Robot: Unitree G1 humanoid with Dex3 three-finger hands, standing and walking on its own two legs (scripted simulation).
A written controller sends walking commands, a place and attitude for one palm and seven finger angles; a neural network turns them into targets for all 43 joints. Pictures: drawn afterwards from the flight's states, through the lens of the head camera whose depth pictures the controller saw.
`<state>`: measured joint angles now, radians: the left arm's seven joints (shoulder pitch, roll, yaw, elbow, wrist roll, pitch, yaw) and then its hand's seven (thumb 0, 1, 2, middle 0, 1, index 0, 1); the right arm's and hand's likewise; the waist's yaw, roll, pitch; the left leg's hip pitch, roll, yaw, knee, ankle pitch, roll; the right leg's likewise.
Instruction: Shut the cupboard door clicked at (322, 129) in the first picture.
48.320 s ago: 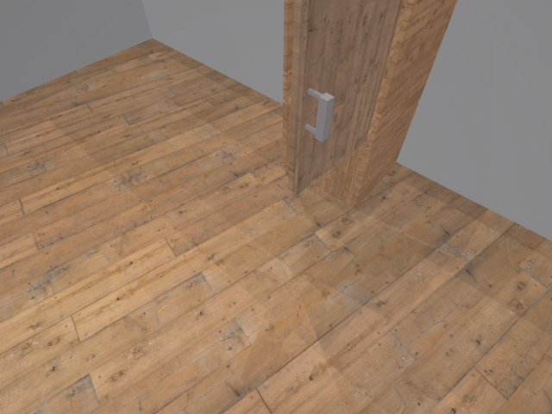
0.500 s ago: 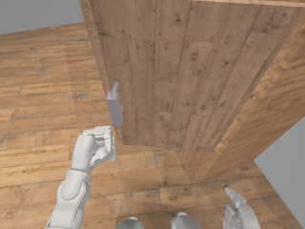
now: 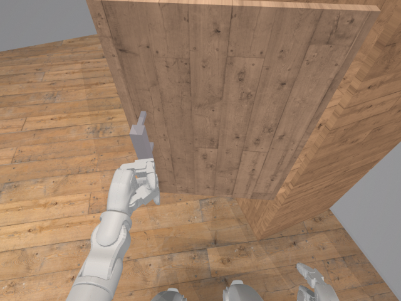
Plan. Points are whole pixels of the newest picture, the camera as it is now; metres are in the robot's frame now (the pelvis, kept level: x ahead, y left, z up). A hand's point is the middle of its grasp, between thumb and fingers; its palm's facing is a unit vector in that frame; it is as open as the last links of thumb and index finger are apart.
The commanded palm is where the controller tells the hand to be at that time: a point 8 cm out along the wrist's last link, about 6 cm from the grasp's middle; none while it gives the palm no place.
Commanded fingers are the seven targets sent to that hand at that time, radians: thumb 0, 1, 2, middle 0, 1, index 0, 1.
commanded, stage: bring the fist close to the handle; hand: left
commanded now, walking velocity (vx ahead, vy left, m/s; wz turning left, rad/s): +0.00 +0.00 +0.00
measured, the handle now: (145, 140) +0.44 +0.14 +0.05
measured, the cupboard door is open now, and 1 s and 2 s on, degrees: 64 53 45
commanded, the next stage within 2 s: push the door shut along its arc in 0.14 s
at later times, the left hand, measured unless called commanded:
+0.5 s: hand (157, 173) +0.35 +0.10 +0.05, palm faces -0.14 -0.99 -0.05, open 3.1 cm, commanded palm +0.35 +0.15 +0.05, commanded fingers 0.00 0.90 0.90 -1.30 -1.50 -1.30 -1.50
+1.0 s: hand (162, 145) +0.43 +0.10 +0.05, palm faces -0.26 -0.96 -0.03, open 3.1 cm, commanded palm +0.42 +0.13 +0.05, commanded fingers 0.00 0.90 0.90 -1.30 -1.50 -1.30 -1.50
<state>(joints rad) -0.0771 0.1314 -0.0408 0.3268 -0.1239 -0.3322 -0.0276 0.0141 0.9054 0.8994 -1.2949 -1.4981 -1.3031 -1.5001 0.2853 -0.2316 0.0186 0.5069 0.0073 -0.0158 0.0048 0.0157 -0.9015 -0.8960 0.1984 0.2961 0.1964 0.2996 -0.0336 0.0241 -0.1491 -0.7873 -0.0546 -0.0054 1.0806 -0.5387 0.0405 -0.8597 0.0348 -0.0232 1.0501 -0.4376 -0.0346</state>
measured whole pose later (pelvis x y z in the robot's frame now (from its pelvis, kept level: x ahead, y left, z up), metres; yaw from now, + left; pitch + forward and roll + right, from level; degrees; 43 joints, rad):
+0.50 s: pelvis -0.01 -0.01 -0.01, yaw +1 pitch +15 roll +0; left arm -0.32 0.19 0.01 0.53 -0.15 -0.39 -0.11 0.02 0.90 0.90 -1.30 -1.50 -1.31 -1.50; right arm 0.23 -0.24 0.03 0.55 0.02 -0.03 -0.02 0.01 -0.90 -0.90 0.20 0.30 0.20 0.30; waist -0.05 0.01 -0.12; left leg -0.84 -0.05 -0.02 1.11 -0.52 0.02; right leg -0.91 0.03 -0.05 1.08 -0.43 -0.05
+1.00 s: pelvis -0.02 +0.01 -0.01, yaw +1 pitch +19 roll -1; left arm -0.74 0.26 0.08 0.97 -0.16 -0.40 -0.24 0.01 0.90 0.90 -1.31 -1.50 -1.32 -1.50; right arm 0.32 -0.26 0.02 0.62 0.02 -0.01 -0.01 0.01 -0.90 -0.90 0.20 0.30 0.20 0.30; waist -0.11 0.02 -0.12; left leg -0.96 -0.06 -0.02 1.15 -0.51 0.05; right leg -1.01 0.02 -0.05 1.09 -0.41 -0.03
